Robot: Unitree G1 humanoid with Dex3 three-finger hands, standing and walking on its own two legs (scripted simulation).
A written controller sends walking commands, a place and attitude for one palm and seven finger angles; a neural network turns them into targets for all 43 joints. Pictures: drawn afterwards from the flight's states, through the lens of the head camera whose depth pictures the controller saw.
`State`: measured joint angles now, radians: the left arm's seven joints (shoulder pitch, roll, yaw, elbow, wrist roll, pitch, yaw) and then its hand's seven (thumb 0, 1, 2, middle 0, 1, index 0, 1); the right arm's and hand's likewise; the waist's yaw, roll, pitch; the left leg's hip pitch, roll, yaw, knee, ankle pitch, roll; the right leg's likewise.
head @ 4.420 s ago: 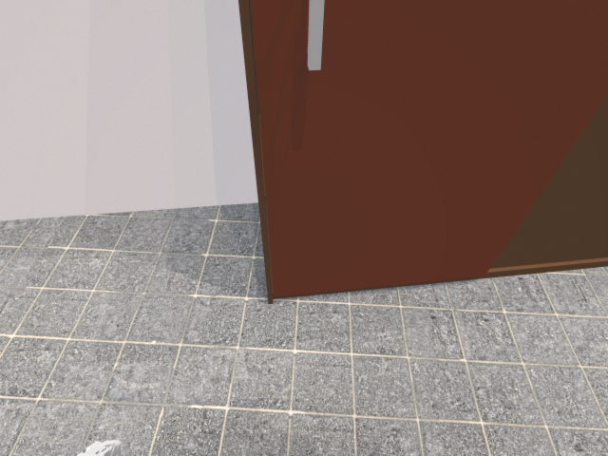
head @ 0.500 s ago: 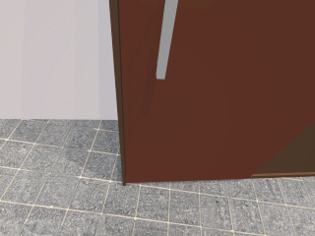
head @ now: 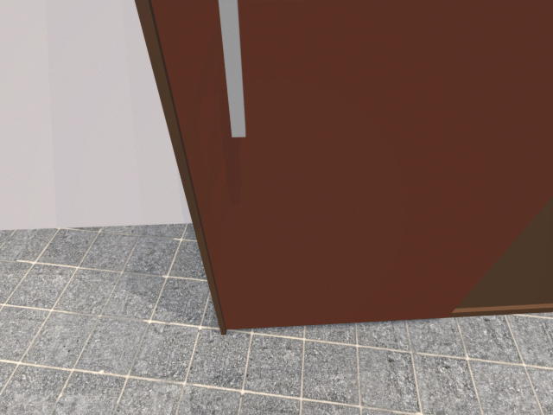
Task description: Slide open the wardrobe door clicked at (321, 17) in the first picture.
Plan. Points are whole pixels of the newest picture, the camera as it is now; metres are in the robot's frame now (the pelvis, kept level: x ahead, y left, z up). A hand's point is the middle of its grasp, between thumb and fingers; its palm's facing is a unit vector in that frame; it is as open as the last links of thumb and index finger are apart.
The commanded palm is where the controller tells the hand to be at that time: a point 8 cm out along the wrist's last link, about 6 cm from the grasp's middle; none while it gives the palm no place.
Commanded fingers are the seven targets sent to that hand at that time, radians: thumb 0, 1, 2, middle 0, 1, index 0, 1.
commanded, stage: come to a stop and stand still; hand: left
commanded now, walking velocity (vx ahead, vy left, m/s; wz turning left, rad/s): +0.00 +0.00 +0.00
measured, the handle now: (234, 66) +0.53 +0.09 +0.26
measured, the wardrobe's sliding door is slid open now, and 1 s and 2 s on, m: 0.00 0.00 0.00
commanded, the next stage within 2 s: look again from close up in 0.14 s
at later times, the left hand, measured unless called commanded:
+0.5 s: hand out of the picture +0.01 +0.18 -0.18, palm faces +0.04 -0.98 -0.20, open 7.4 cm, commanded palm none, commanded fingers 0.00 0.90 0.90 -0.20 -0.30 -0.20 -0.30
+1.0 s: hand out of the picture +0.05 +0.22 -0.18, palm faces +0.00 -0.98 -0.21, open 7.4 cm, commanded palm none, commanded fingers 0.00 0.90 0.90 -0.20 -0.30 -0.20 -0.30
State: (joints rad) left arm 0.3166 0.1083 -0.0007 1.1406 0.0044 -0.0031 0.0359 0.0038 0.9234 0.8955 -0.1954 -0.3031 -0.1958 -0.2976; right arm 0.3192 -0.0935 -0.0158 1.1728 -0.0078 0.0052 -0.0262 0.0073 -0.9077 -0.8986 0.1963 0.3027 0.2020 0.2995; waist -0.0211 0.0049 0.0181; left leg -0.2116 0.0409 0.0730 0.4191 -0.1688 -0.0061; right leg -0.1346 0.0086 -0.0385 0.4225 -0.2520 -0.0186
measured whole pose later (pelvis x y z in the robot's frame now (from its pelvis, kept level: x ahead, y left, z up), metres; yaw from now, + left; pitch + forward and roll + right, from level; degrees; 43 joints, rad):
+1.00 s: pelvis +0.02 +0.03 +0.00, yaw +0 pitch -1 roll +0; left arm 0.25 0.20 -0.01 1.06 0.02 -0.01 0.03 0.00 0.91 0.90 -0.20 -0.30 -0.20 -0.30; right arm 0.21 -0.19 0.01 1.08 -0.01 -0.02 -0.01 0.01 -0.91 -0.90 0.20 0.30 0.20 0.30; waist 0.00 -0.02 0.04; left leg -0.23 -0.01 0.07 0.48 -0.24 0.04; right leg -0.15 -0.04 -0.02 0.47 -0.31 0.02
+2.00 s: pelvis +0.02 -0.01 -0.02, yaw +1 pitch +0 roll +0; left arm 0.32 0.33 0.39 -0.14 -0.38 -0.08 -0.29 0.00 0.03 0.52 -0.26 -0.87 -0.26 -0.86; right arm 0.26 -0.27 0.00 0.69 0.07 -0.31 -0.12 0.02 -0.90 -0.90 0.20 0.30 0.21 0.30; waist 0.04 0.02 -0.04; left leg -0.36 0.03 0.02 0.66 -0.31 -0.01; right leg -0.27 0.00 -0.06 0.66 -0.40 -0.02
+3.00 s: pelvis +0.00 +0.00 +0.00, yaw +3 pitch -5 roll +0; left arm -0.27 0.53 0.47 -0.06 -0.33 0.53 -0.32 -0.01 -0.50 0.30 -0.30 -1.20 -0.30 -1.20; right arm 0.13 -0.28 0.09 0.66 0.12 -0.16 -0.13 0.02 -0.90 -0.90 0.20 0.30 0.20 0.30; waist 0.07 0.05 -0.03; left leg -0.18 0.02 0.00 0.45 -0.18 -0.01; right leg -0.07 0.00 -0.09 0.44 -0.27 -0.02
